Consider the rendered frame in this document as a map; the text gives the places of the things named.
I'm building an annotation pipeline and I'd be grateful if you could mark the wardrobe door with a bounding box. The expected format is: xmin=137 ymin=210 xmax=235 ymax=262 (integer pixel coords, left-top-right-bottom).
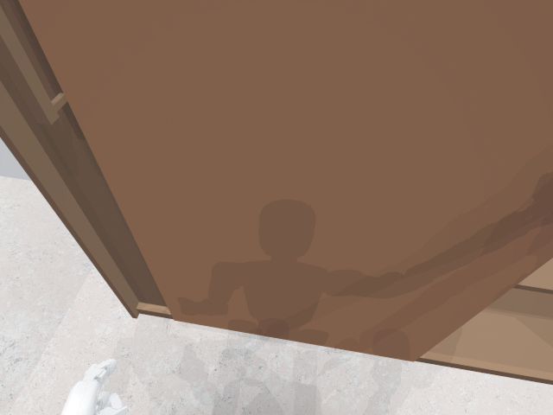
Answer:
xmin=18 ymin=0 xmax=553 ymax=362
xmin=0 ymin=0 xmax=168 ymax=307

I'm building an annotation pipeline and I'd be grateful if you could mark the handle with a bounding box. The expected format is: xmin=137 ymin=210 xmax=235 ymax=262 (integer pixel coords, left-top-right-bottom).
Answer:
xmin=0 ymin=5 xmax=59 ymax=125

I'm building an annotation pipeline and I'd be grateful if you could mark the left robot hand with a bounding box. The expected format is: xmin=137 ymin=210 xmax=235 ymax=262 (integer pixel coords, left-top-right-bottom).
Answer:
xmin=61 ymin=359 xmax=127 ymax=415

